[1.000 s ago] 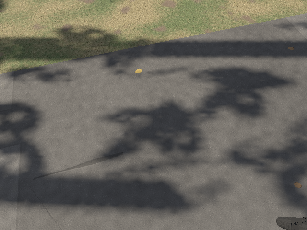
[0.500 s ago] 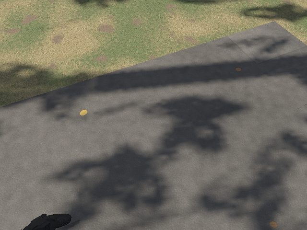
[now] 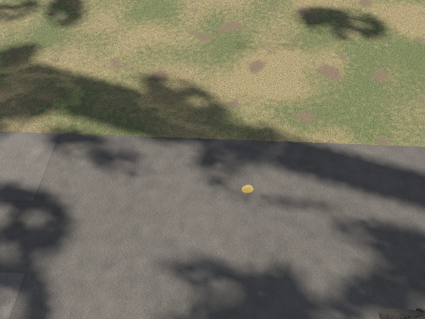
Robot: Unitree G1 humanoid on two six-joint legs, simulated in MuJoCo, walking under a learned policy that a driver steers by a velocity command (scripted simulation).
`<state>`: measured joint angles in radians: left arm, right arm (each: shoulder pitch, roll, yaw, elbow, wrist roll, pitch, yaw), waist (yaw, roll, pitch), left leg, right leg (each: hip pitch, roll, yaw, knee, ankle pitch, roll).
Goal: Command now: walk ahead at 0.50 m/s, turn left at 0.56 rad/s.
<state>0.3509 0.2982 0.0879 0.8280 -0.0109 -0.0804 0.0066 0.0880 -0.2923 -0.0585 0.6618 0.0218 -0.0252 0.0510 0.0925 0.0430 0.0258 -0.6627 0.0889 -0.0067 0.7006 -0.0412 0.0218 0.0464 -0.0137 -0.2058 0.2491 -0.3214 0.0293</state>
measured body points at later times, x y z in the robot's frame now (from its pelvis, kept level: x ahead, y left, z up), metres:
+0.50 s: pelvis +0.28 +0.05 +0.01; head +0.30 +0.06 +0.45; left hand +0.43 +0.33 -0.08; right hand +0.40 -0.22 -0.10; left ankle +0.18 +0.12 -0.73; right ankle +0.49 -0.06 -0.70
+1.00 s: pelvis +0.54 +0.07 +0.01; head +0.58 +0.08 +0.46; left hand +0.50 +0.35 -0.12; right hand +0.80 -0.10 -0.09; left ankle +0.66 +0.25 -0.70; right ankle +0.50 -0.04 -0.73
